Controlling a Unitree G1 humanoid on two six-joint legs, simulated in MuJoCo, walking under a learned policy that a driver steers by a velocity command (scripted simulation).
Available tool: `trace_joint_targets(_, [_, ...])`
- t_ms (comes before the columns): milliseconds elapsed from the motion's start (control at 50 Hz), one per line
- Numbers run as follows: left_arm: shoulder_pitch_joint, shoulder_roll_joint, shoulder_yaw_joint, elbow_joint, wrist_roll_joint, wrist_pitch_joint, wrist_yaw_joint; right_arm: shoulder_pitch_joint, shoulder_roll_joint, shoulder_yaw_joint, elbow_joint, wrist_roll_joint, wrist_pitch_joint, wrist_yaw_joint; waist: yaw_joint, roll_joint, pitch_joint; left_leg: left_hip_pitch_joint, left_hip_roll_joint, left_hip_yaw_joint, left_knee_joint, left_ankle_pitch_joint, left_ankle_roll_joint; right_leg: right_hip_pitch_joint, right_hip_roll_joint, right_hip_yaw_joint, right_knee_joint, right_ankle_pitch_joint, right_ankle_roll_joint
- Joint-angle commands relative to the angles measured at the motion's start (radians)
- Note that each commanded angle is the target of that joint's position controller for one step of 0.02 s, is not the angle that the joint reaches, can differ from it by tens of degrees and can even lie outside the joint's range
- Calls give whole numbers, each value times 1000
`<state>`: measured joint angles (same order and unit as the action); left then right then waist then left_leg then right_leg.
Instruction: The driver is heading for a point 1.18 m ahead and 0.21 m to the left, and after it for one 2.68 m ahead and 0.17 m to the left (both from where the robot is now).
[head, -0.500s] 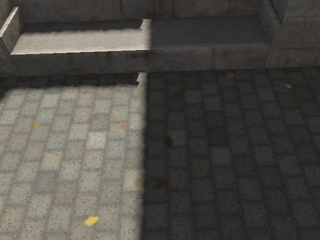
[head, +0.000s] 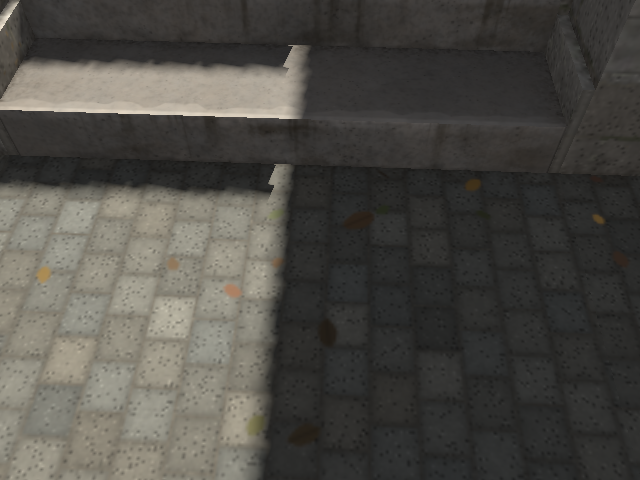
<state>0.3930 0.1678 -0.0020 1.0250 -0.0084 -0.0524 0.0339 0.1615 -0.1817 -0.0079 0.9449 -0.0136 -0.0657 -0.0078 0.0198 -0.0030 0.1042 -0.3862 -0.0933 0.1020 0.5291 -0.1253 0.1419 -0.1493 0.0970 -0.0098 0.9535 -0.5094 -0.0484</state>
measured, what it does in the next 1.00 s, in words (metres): walks ahead: right foot, then left foot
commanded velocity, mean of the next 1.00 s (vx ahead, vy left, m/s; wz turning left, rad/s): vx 0.24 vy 0.00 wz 0.00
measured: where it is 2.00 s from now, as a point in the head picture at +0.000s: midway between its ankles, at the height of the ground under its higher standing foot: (338, 313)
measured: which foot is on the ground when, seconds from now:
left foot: down 0.00-0.38, up 0.40-0.64, down 0.66-1.00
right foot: up 0.00-0.28, down 0.30-0.66, up 0.68-1.00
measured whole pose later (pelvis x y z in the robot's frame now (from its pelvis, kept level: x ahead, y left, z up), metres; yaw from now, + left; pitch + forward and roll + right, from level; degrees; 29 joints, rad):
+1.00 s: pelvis +0.22 +0.01 +0.02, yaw +1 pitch +1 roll +0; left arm 0.05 0.19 0.04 0.94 0.02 -0.04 -0.04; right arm 0.53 -0.13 -0.01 1.11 -0.02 -0.10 -0.01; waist -0.05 -0.02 0.03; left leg 0.11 -0.06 0.05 0.19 -0.32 0.07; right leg -0.62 -0.05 -0.09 0.72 -0.08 -0.06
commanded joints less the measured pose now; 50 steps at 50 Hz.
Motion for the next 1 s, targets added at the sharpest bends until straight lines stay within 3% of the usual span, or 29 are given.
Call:
trace_joint_targets(20, [98, 101, 25, -6, 47, 29, -8, 100, -95, -18, -1, 27, 12, -8, -17, 26, -156, 248, 407, -441, -224, 465, 229, -213, -64, 81, 267, 3, 11])
trace_joint_targets(40, [49, 104, 29, -11, 52, 40, -12, 73, -69, -7, -1, 17, 15, -13, -2, 7, -104, 162, 367, -395, -274, 344, 185, -190, -86, 83, 194, 25, 15])
trace_joint_targets(60, [50, 86, 26, -5, 52, 55, -15, 67, -68, -4, 7, 10, 19, -18, 17, 25, -86, 86, 324, -332, -302, 275, 146, -131, -97, 67, 118, 40, 22])
trace_joint_targets(120, [62, 31, 11, 26, 34, 84, -2, 108, -89, -4, 42, -11, 21, -18, 20, 60, -99, 52, 266, -260, -308, 152, 85, -57, -79, 21, -91, 23, 34])
trace_joint_targets(220, [13, 43, 10, 45, 30, 99, 4, 117, -130, -18, 59, 2, 49, -19, -2, 104, -89, 5, 264, -306, -368, -318, 46, -20, -78, -8, -274, 116, 24])
trace_joint_targets(280, [45, 26, 4, 74, 36, 87, 3, 115, -116, -17, 68, 13, 68, -24, 12, 69, -41, -76, 250, -305, -367, -447, -14, 63, -85, -9, -452, 195, -2])
trace_joint_targets(300, [47, 31, 0, 73, 42, 78, 5, 131, -106, -17, 75, 13, 70, -23, 7, 39, -13, -81, 238, -300, -350, -451, -47, 55, -121, 40, -542, 207, -12])
trace_joint_targets(320, [35, 64, 3, 67, 42, 68, 7, 154, -89, -16, 78, 21, 73, -21, -18, -19, 8, -55, 192, -262, -320, -400, -79, -20, -177, 133, -607, 120, -31])
trace_joint_targets(340, [5, 56, -2, 67, 29, 57, 7, 145, -68, -13, 78, 24, 75, -17, -36, -83, 36, 49, 144, -199, -260, -272, -88, -165, -207, 179, -673, 21, -40])
trace_joint_targets(360, [-2, 47, -6, 68, 26, 43, 5, 152, -47, -7, 88, 16, 72, -11, -45, -114, 2, 154, 116, -165, -177, -216, -83, -223, -222, 211, -740, -98, -38])
trace_joint_targets(400, [4, 129, 26, 62, 19, 37, 4, 164, -50, -10, 94, -4, 66, -1, -40, -182, 10, 116, 37, -62, 29, -261, -76, -219, -271, 302, -826, -279, -73])
trace_joint_targets(420, [7, 145, 37, 60, 21, 37, 5, 155, -56, -13, 89, -19, 63, 7, -29, -191, 34, 52, 38, -47, 141, -252, -73, -197, -329, 355, -857, -298, -111])
trace_joint_targets(460, [33, 134, 46, 62, 28, 33, 3, 124, -62, -17, 71, -23, 48, 16, -18, -134, 59, -100, 77, -62, 261, -269, -64, -101, -381, 386, -877, -206, -161])
trace_joint_targets(480, [51, 129, 49, 67, 32, 28, 1, 111, -61, -19, 64, -24, 39, 19, -14, -102, 53, -153, 92, -70, 281, -276, -64, -38, -376, 369, -861, -145, -169])
trace_joint_targets(540, [89, 126, 58, 82, 33, 11, -3, 44, -50, -22, 30, -13, 11, 23, 9, -98, 32, -150, 99, -50, 190, -286, -72, 37, -344, 303, -814, -29, -165])
trace_joint_targets(600, [75, 146, 69, 79, 29, 6, -6, 62, -32, -23, 21, -2, 0, 24, -10, -109, 17, 15, 77, -8, 14, -257, -66, -27, -320, 247, -762, 11, -163])
trace_joint_targets(640, [38, 136, 72, 66, 24, 4, -11, 220, -34, -33, 80, 2, -6, 16, -73, -62, -7, 320, 41, 4, -112, -178, -61, -211, -261, 179, -643, 12, -131])
trace_joint_targets(660, [3, 97, 62, 46, 28, -6, -15, 342, -74, -46, 112, -3, -14, 7, -124, 29, -40, 496, 143, -135, -175, -255, -48, -345, -204, 103, -480, 36, -98])
trace_joint_targets(680, [-38, 9, 39, -5, 16, -18, -29, 470, -186, -72, 130, -8, -16, -2, -166, 291, -80, 628, 388, -538, -357, -554, 30, -558, -70, -63, -147, 21, -43])
trace_joint_targets(700, [-109, 91, 57, -37, 47, -20, -36, 505, -188, -74, 151, -8, -7, -1, -163, 233, -11, 548, 490, -688, -404, -582, 98, -659, -88, -42, 45, -20, -53])
trace_joint_targets(720, [-146, 102, 63, -46, 56, -21, -48, 409, -144, -61, 123, -13, -7, 2, -108, 106, 45, 461, 460, -624, -393, -533, 97, -666, -144, 9, 122, 71, -64])
trace_joint_targets(760, [-126, 68, 59, -32, 43, -28, -65, 296, -115, -50, 83, -7, -21, 6, -44, 53, 39, 381, 380, -465, -419, -333, 60, -601, -181, 21, 111, 219, -50])
trace_joint_targets(800, [-125, 72, 63, -26, 48, -18, -72, 300, -83, -37, 90, -3, -36, 1, -27, 57, 14, 387, 325, -342, -419, -96, 42, -570, -179, -10, 89, 286, -24])
trace_joint_targets(860, [-202, 60, 62, -58, 45, -3, -72, 376, -72, -26, 127, -1, -44, -5, -27, 73, 7, 413, 297, -239, -384, 216, 43, -602, -165, -48, 45, 338, -1])
trace_joint_targets(940, [-392, 36, 43, -136, 32, 2, -73, 390, -71, -17, 134, -3, -47, -7, -50, 92, 42, 347, 264, -162, -389, 341, 40, -525, -134, -94, -192, 434, 6])
trace_joint_targets(1000, [-448, 51, 41, -165, 25, 4, -70, 404, -93, -20, 146, -3, -50, -11, -54, 105, 48, 361, 284, -148, -383, 421, 39, -424, -110, -117, -319, 457, -24])
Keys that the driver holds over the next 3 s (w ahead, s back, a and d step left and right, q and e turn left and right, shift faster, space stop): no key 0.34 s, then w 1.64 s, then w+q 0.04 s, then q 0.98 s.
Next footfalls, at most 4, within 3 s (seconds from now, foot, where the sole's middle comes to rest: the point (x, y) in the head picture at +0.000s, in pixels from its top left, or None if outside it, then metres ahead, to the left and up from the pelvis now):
0.30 right None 0.06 -0.14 -0.76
0.66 left None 0.13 0.08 -0.76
1.12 right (378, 466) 0.47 -0.07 -0.76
1.68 left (290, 324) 0.79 0.12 -0.76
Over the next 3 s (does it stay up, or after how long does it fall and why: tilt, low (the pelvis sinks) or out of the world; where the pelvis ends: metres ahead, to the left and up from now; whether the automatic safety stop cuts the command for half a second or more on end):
stays up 0.90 0.04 0.02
